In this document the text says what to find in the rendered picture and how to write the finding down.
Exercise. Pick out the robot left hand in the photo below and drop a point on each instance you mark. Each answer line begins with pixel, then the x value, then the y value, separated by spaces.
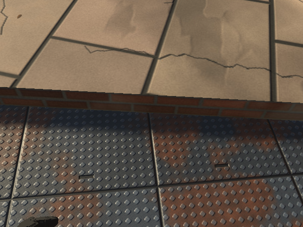
pixel 49 221

